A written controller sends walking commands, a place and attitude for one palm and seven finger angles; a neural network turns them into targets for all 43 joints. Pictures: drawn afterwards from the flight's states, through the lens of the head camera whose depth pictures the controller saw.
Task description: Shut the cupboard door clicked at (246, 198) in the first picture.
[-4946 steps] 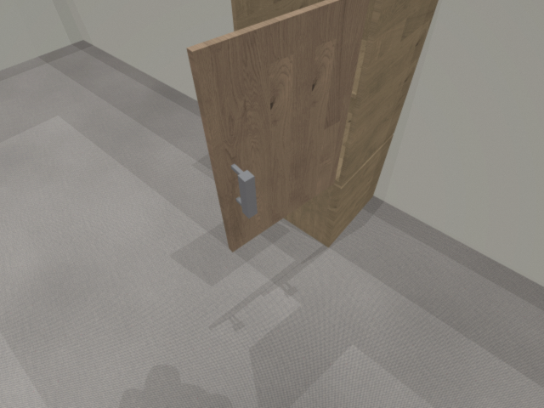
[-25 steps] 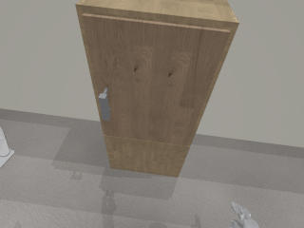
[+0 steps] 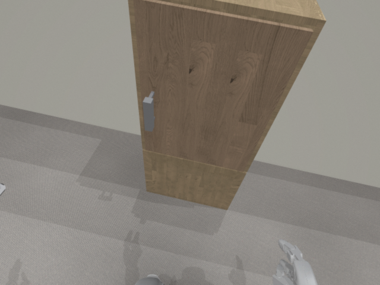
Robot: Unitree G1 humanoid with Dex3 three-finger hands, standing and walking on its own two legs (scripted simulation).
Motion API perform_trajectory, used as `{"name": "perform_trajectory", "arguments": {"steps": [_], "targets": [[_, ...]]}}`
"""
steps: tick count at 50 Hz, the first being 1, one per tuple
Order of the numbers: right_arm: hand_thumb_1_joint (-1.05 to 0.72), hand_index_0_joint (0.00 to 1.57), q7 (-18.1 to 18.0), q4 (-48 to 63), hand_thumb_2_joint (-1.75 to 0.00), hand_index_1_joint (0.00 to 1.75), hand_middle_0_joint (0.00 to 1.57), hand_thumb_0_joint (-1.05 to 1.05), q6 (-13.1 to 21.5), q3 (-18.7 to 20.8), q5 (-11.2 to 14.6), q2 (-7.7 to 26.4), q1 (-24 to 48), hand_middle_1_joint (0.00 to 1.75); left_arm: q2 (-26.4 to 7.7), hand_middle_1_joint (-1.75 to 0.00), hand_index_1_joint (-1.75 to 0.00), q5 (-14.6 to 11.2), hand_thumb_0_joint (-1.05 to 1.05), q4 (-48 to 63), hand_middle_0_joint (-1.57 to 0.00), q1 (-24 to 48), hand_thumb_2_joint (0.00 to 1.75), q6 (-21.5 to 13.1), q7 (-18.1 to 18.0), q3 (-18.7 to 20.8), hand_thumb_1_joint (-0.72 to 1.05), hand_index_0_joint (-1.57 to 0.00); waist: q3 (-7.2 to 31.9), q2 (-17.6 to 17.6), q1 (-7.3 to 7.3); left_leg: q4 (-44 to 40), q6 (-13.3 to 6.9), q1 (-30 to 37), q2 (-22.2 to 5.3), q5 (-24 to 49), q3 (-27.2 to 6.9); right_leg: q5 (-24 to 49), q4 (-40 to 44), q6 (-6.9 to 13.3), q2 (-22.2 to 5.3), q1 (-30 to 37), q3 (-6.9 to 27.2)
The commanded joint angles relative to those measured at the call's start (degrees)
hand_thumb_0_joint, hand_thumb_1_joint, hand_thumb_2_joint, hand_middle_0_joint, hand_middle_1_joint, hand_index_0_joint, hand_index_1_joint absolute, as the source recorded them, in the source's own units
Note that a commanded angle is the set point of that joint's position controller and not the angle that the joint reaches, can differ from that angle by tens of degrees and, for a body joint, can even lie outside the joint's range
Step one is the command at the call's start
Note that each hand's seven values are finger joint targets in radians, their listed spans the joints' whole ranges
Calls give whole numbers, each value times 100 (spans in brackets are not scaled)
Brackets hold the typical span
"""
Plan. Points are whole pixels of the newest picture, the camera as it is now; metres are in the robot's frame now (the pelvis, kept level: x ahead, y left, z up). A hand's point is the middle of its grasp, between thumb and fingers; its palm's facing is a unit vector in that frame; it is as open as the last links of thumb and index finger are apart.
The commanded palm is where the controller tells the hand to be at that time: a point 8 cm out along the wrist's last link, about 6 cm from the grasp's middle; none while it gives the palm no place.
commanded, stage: step back with the hand held close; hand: left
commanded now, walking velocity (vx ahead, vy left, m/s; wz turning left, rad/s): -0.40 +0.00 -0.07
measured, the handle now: (150, 111) +0.64 +0.20 -0.07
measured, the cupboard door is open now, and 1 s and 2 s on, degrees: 0 0 0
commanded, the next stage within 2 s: stop stepping back and stand still in 0.32 s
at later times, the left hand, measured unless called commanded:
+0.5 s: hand out of the picture +0.10 +0.28 +0.18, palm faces +0.37 -0.84 -0.40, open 7.5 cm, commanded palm +0.04 +0.31 +0.19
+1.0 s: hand out of the picture +0.05 +0.25 +0.18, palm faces +0.36 -0.84 -0.40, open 7.5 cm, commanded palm -0.01 +0.29 +0.19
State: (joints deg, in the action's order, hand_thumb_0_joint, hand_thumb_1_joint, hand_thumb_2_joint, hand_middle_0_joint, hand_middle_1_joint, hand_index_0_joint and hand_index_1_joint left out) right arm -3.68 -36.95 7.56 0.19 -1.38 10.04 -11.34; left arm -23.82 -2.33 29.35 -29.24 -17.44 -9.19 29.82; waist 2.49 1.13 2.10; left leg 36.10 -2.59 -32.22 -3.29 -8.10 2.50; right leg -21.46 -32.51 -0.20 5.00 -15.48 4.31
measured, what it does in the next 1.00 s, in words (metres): walks backwards: left foot, then right foot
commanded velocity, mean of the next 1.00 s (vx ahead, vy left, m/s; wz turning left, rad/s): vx -0.06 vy -0.01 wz -0.01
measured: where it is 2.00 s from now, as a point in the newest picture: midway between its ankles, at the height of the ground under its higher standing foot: outside the picture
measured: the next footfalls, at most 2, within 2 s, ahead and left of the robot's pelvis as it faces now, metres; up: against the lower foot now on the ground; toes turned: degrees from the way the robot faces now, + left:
left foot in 0.32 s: +0.02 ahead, +0.10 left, +0.00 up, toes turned -1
right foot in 0.64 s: -0.18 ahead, -0.07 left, +0.00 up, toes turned -8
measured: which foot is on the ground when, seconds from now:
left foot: down 0.00-0.16, up 0.18-0.30, down 0.32-0.68, up 0.70-0.78, down 0.80-1.00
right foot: down 0.00-0.34, up 0.36-0.62, down 0.64-1.00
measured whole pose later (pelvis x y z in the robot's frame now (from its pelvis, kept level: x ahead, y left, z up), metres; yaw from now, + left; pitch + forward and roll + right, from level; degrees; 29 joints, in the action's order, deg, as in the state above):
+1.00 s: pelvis -0.19 +0.01 +0.01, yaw -7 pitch -1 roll +0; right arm -4.5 -38.0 6.6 -1.3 -1.2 10.5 -17.0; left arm -23.1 -2.8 25.2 -29.4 -9.3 -9.3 24.9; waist 3.1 2.0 -3.0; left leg 28.5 -1.5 -19.4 0.2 -8.5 2.9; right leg -24.5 -32.9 1.2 2.3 -11.5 -1.9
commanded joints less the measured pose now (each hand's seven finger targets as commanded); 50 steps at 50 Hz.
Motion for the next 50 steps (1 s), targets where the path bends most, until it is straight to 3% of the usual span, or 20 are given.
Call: {"name": "perform_trajectory", "arguments": {"steps": [1,3,6,8,10,14,16,17,19,22,28,31,34,36,39,41,43,44,46,50], "targets": [[-90,20,-98,591,-90,30,20,0,358,401,47,871,388,30,-890,-30,-30,5,0,1555,-20,1066,90,-397,-9,-155,90,-20,1647,-766,-330,-806,110,2861,-711,2092,-518,2428,354,-51,-457,-500,273],[-90,20,-76,798,-90,30,20,0,279,424,89,870,553,30,-1140,-30,-30,-42,0,1589,-20,657,90,-300,17,164,90,-20,1800,-773,-267,-1017,32,2669,-756,1314,-525,1640,295,-150,-298,-305,122],[-90,20,-33,1109,-90,30,20,0,106,352,94,801,806,30,-1336,-30,-30,-123,0,1500,-20,-55,90,-239,81,567,90,-20,991,-779,-245,-1312,76,1113,-539,-1468,-497,521,660,135,-451,-85,436],[-90,20,5,1142,-90,30,20,0,-36,341,92,722,690,30,-1476,-30,-30,-107,0,1341,-20,-305,90,-230,61,700,90,-20,508,-122,-288,69,436,1321,56,-1602,-123,-952,1754,623,-1311,-1412,1443],[-90,20,20,980,-90,30,20,0,-157,340,4,632,563,30,-1545,-30,-30,-50,0,1149,-20,-328,90,-125,-55,696,90,-20,356,683,-277,1615,535,1640,296,-1289,-265,-139,2227,1069,-2195,-2185,1906],[-90,20,-118,940,-90,30,20,0,-262,220,54,716,502,30,-1168,-30,-30,77,0,659,-20,406,90,16,-73,156,90,-20,-379,141,-471,-691,392,1296,170,-530,-503,2128,1148,371,-1234,-1284,676],[-90,20,-209,979,-90,30,20,0,-152,343,173,1024,477,30,-1192,-30,-30,41,0,734,-20,369,90,-50,-52,155,90,-20,213,-1017,-279,-1741,50,1135,-687,1293,-1079,1883,120,-105,-157,-207,-18],[-90,20,-189,973,-90,30,20,0,-56,430,263,1055,298,30,-1247,-30,-30,-15,0,740,-20,307,90,-130,0,222,90,-20,751,-775,-249,-1780,-97,1271,-910,1382,-982,1440,-237,-149,-32,305,-64],[-90,20,-144,1065,-90,30,20,0,106,441,4,1138,514,30,-1228,-30,-30,-67,0,1263,-20,158,90,-103,85,305,90,-20,1079,-2082,-175,-2614,-429,552,-1627,77,-2027,-293,-1894,-143,143,543,-106],[-90,20,-29,900,-90,30,20,0,301,424,56,967,304,30,-945,-30,-30,-102,0,1723,-20,-124,90,-26,37,73,90,-20,1191,-1004,-157,-1970,-489,1855,-1428,665,-1438,-596,-1739,-104,-118,-420,-154],[-90,20,-71,914,-90,30,20,0,305,195,14,893,276,30,-1099,-30,-30,-101,0,1606,-20,-154,90,384,-115,181,90,-20,468,-1598,-320,-2799,283,1204,-637,-2748,-986,-465,943,88,83,875,-953],[-90,20,-53,904,-90,30,20,0,101,150,-42,805,260,30,-1392,-30,-30,-156,0,1362,-20,-215,90,436,-92,484,90,-20,625,-760,-388,-1014,475,1707,-21,-1348,-227,-182,1840,609,-918,307,-133],[-90,20,-46,808,-90,30,20,0,44,223,88,810,244,30,-1332,-30,-30,-252,0,1234,-20,85,90,515,-113,393,90,-20,627,700,-296,675,460,1887,199,-893,-291,-1016,2046,1027,-1707,-639,802],[-90,20,-56,770,-90,30,20,0,-32,136,144,806,278,30,-1048,-30,-30,-159,0,833,-20,112,90,618,-149,99,90,-20,-201,546,-401,856,367,1100,71,-656,-343,-685,1948,1098,-1871,-608,840],[-90,20,-136,694,-90,30,20,0,10,122,157,912,348,30,-1129,-30,-30,-22,0,577,-20,911,90,513,-155,-10,90,-20,-723,-77,-464,-263,223,1461,-28,-803,-296,-585,1340,668,-1511,-804,270],[-90,20,-188,805,-90,30,20,0,53,134,197,978,306,30,-948,-30,-30,17,0,292,-20,833,90,485,-109,-155,90,-20,-913,-452,-416,-801,50,1574,-164,-888,-609,-282,897,449,-1019,-870,114],[-90,20,-196,784,-90,30,20,0,106,65,117,960,245,30,-998,-30,-30,-19,0,709,-20,853,90,372,-101,-66,90,-20,-605,-1703,-444,-2398,-109,1516,-865,-2563,-2401,-544,-456,116,-292,-736,-599],[-90,20,-210,825,-90,30,20,0,169,82,74,954,321,30,-1121,-30,-30,10,0,938,-20,1051,90,306,-97,4,90,-20,-589,-1822,-391,-2994,-187,1256,-1157,-3360,-3065,-621,-1011,65,-213,-625,-497],[-90,20,-172,847,-90,30,20,0,266,112,-1,861,321,30,-1130,-30,-30,17,0,1139,-20,702,90,268,-99,109,90,-20,-135,-1094,-274,-3069,-209,1096,-1124,-3112,-2558,-592,-903,121,-283,22,-485],[-90,20,-88,949,-90,30,20,0,233,103,31,847,245,30,-1051,-30,-30,-13,0,1263,-20,-422,90,333,-84,215,90,-20,431,-1170,-304,-2087,180,773,-286,-2105,-931,-1,876,244,-448,1308,-575]]}}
